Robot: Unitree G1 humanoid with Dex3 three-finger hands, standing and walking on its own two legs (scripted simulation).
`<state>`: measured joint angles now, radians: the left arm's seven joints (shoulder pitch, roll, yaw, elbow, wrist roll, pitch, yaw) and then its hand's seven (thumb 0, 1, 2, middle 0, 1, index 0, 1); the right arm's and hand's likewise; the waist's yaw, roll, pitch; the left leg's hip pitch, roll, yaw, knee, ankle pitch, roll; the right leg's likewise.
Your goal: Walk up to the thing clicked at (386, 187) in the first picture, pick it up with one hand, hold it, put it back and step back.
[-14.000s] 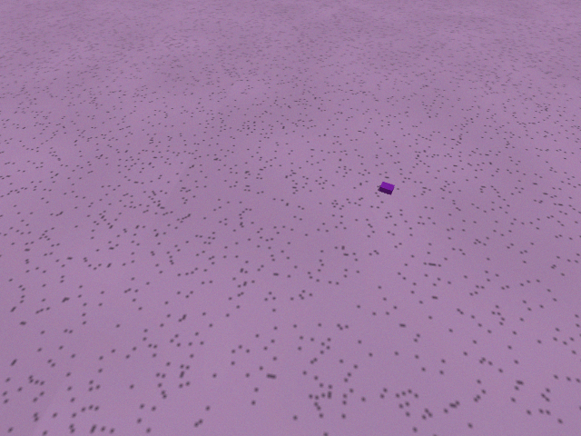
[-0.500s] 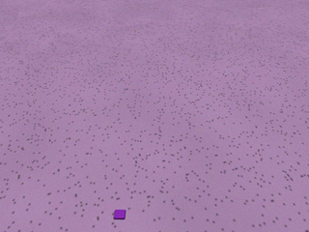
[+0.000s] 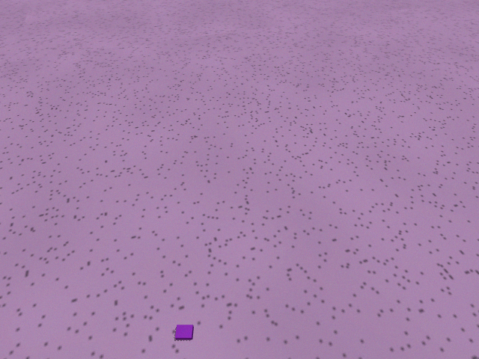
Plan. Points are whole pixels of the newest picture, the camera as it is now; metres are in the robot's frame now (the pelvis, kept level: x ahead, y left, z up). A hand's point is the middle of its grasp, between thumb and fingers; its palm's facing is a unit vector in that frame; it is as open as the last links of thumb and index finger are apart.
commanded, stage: stand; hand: left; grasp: from above
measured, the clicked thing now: (184, 332) +0.36 +0.23 -0.77
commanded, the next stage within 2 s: rise first in 0.78 s
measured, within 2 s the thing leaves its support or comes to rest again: neither
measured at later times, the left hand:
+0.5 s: hand out of the picture +0.08 +0.26 -0.16, palm faces -0.03 -0.94 -0.34, open 7.4 cm
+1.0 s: hand out of the picture +0.11 +0.25 -0.16, palm faces +0.04 -0.94 -0.33, open 7.7 cm
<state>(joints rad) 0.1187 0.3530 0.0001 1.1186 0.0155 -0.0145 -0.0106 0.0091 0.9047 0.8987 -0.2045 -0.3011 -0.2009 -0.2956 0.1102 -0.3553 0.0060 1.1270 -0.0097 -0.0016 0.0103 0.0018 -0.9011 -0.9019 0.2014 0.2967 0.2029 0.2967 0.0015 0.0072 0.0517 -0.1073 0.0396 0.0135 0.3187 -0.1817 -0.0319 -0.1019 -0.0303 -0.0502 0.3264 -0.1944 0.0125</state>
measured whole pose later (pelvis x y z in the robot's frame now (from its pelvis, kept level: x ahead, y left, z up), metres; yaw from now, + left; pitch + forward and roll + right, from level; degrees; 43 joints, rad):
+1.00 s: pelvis -0.01 +0.01 -0.01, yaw +0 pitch +1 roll +0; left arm 0.04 0.33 0.06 1.07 0.00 -0.03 0.01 0.01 0.80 0.91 -0.22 -0.39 -0.20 -0.39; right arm 0.16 -0.33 0.00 0.93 0.04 -0.03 -0.03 0.00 -0.91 -0.91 0.20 0.30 0.20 0.30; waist 0.00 0.01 0.06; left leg -0.24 0.03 0.01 0.44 -0.22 -0.02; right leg -0.23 -0.04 -0.05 0.43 -0.23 0.02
